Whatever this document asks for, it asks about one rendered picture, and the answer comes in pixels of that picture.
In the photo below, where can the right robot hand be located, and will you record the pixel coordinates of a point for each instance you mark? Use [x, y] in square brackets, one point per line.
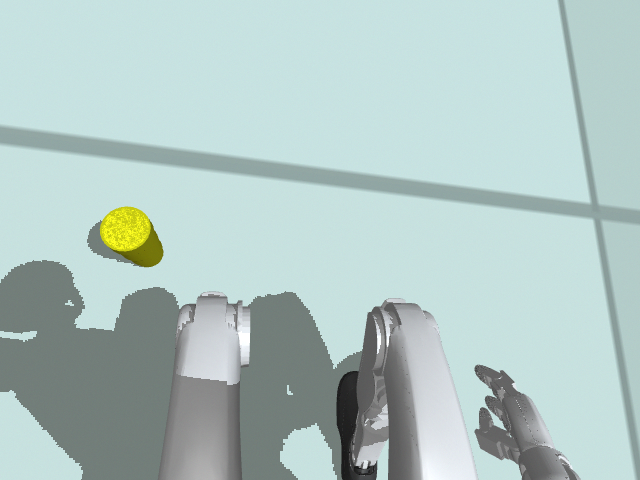
[518, 413]

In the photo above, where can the right robot arm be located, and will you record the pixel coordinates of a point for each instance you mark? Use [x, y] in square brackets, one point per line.
[544, 463]

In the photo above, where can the cup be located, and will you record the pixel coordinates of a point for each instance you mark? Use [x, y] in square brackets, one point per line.
[129, 232]

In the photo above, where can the right robot foot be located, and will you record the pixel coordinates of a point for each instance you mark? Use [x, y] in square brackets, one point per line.
[347, 410]

